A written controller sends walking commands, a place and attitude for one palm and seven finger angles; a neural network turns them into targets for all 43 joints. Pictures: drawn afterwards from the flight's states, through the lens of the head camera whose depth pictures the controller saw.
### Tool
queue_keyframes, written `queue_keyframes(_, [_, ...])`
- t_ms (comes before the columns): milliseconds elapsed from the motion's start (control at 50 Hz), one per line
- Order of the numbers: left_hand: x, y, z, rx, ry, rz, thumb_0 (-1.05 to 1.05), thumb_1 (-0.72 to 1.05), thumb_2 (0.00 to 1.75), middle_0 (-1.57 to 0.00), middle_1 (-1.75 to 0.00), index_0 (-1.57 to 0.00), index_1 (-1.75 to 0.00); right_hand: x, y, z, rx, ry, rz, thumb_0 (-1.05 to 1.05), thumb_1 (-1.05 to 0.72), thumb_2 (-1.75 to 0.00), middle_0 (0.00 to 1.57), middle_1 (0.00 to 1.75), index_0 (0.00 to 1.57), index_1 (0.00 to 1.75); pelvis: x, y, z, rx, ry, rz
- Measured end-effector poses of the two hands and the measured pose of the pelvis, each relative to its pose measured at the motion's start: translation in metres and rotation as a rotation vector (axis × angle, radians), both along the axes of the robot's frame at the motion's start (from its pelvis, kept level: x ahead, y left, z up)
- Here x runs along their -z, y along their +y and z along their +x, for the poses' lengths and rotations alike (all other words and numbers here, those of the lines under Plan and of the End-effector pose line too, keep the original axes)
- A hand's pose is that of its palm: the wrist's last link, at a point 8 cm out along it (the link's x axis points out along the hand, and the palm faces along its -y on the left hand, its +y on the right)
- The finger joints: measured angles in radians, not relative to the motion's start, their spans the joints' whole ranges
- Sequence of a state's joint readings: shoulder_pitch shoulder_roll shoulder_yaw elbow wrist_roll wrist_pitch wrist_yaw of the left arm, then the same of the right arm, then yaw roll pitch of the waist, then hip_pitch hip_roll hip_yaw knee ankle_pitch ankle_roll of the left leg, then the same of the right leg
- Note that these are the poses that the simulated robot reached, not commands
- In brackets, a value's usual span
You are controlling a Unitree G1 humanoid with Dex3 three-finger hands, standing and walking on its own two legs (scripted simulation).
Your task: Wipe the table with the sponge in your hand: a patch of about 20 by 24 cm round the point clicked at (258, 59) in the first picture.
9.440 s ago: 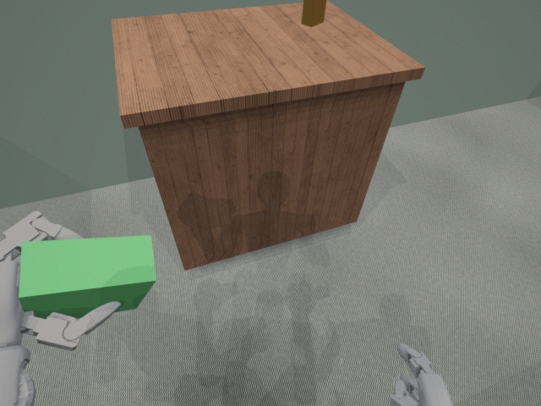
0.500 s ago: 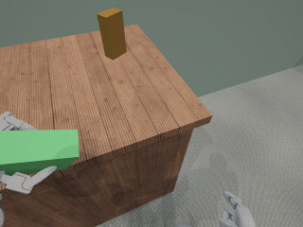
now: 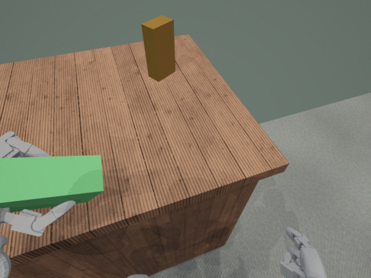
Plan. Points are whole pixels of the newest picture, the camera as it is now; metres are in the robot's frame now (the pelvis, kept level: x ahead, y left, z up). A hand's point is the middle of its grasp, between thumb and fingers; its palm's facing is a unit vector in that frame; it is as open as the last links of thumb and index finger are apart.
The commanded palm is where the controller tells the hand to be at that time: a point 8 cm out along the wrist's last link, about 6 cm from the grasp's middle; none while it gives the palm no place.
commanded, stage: come to a stop and stand still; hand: left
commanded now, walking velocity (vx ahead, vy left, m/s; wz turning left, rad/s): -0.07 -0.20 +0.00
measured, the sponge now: (66, 183) +0.22 +0.20 +0.17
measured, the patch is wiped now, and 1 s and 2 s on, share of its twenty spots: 0.00 0.00 0.00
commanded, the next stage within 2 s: look again from close up in 1.46 s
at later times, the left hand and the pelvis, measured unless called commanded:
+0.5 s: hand (4, 175) +0.23 +0.30 +0.17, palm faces +0.41 -0.80 -0.44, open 9.7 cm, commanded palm +0.17 +0.32 +0.19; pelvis +0.01 +0.04 +0.01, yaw +0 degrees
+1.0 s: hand out of the picture +0.21 +0.34 +0.17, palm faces +0.45 -0.81 -0.37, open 9.7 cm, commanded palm +0.15 +0.35 +0.19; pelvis -0.01 +0.07 +0.01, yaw +0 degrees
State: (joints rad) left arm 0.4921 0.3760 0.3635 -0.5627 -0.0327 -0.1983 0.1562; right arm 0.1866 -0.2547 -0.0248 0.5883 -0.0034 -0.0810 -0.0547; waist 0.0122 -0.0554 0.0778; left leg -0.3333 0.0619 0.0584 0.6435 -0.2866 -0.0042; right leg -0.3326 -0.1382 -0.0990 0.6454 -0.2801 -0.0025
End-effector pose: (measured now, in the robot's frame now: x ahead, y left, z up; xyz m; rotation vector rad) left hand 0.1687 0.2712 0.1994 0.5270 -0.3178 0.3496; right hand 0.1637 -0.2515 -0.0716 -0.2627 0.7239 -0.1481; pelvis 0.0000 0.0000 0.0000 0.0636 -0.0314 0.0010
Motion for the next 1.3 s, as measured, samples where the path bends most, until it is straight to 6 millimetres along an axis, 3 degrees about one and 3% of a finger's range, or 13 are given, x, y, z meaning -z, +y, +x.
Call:
queue_keyframes(80, [0.0,0.029,0.012,0.005,-0.049,0.013,0.0,-0.46,1.0,-0.8,-1.33,-0.79,-1.33,0.003,0.025,0.009,0.04,-0.039,0.01,0.01,-0.9,-0.9,0.2,0.3,0.19,0.3,0.009,0.025,0.005,0.004,-0.003,-0.027])
queue_keyframes(160, [0.01,0.052,0.023,-0.046,-0.022,-0.015,0.0,-0.46,1.0,-0.8,-1.33,-0.79,-1.33,0.005,0.06,0.01,0.016,-0.032,0.074,0.01,-0.91,-0.9,0.2,0.3,0.19,0.3,0.007,0.03,0.01,-0.009,0.003,-0.027])
queue_keyframes(300, [0.015,0.048,0.019,-0.027,0.042,-0.093,0.0,-0.46,1.0,-0.8,-1.33,-0.79,-1.33,0.006,0.099,0.011,-0.065,0.012,0.145,0.01,-0.9,-0.9,0.2,0.3,0.2,0.3,-0.003,0.036,0.015,-0.008,0.012,-0.077])
queue_keyframes(480, [0.014,0.057,0.014,-0.049,0.076,-0.089,0.0,-0.46,1.0,-0.8,-1.33,-0.79,-1.33,-0.006,0.085,0.02,-0.052,-0.019,0.093,0.01,-0.9,-0.9,0.21,0.3,0.2,0.3,-0.008,0.039,0.009,0.0,0.011,-0.082])
queue_keyframes(520, [0.002,0.07,0.02,-0.042,0.049,0.032,0.0,-0.46,1.0,-0.8,-1.33,-0.79,-1.33,-0.007,0.079,0.019,-0.082,-0.022,0.044,0.01,-0.9,-0.9,0.2,0.3,0.2,0.3,-0.008,0.038,0.004,-0.003,0.016,-0.085])
queue_keyframes(580, [-0.002,0.095,0.028,-0.078,-0.005,0.024,0.0,-0.46,1.0,-0.8,-1.33,-0.79,-1.33,-0.013,0.07,0.012,-0.087,-0.028,0.022,0.01,-0.9,-0.9,0.2,0.3,0.2,0.3,-0.008,0.041,-0.004,0.013,0.013,-0.077])
queue_keyframes(620, [0.005,0.094,0.027,-0.075,-0.002,-0.028,0.0,-0.46,1.0,-0.8,-1.33,-0.79,-1.33,-0.019,0.065,0.007,-0.069,-0.06,0.02,0.01,-0.9,-0.9,0.2,0.3,0.2,0.3,-0.008,0.047,-0.008,0.026,0.006,-0.071])
queue_keyframes(680, [0.02,0.076,0.02,0.004,0.04,-0.079,0.0,-0.46,1.0,-0.8,-1.33,-0.79,-1.33,-0.026,0.062,-0.003,-0.033,-0.101,0.011,0.01,-0.9,-0.9,0.2,0.3,0.2,0.3,-0.007,0.056,-0.01,0.037,0.001,-0.069])
queue_keyframes(760, [0.031,0.065,0.009,0.092,0.066,-0.111,0.0,-0.46,1.0,-0.8,-1.33,-0.79,-1.33,-0.029,0.068,-0.017,0.004,-0.094,-0.009,0.01,-0.9,-0.9,0.2,0.3,0.2,0.3,-0.006,0.064,-0.012,0.033,-0.003,-0.073])
queue_keyframes(900, [0.017,0.095,0.003,0.008,-0.017,-0.039,0.0,-0.46,1.0,-0.8,-1.33,-0.79,-1.33,-0.014,0.095,-0.027,-0.028,-0.028,0.03,0.01,-0.9,-0.9,0.2,0.3,0.19,0.3,-0.004,0.069,-0.012,-0.002,-0.011,-0.081])
queue_keyframes(980, [0.018,0.104,0.001,-0.047,-0.012,-0.058,0.0,-0.46,1.0,-0.8,-1.33,-0.79,-1.33,-0.006,0.111,-0.022,-0.068,-0.005,0.066,0.01,-0.9,-0.9,0.2,0.3,0.2,0.3,-0.005,0.073,-0.007,-0.003,-0.008,-0.09])
queue_keyframes(1080, [0.03,0.099,0.009,-0.04,0.03,-0.108,0.0,-0.46,1.0,-0.8,-1.33,-0.79,-1.33,-0.005,0.124,-0.007,-0.107,0.0,0.077,0.01,-0.9,-0.9,0.2,0.3,0.2,0.3,-0.007,0.077,0.0,-0.001,-0.004,-0.091])
queue_keyframes(1300, [0.02,0.099,0.03,0.001,0.034,-0.06,0.0,-0.46,1.0,-0.8,-1.33,-0.79,-1.33,-0.021,0.122,0.036,-0.102,-0.059,0.06,0.01,-0.9,-0.9,0.2,0.3,0.2,0.3,-0.009,0.079,0.014,-0.005,0.004,-0.087])
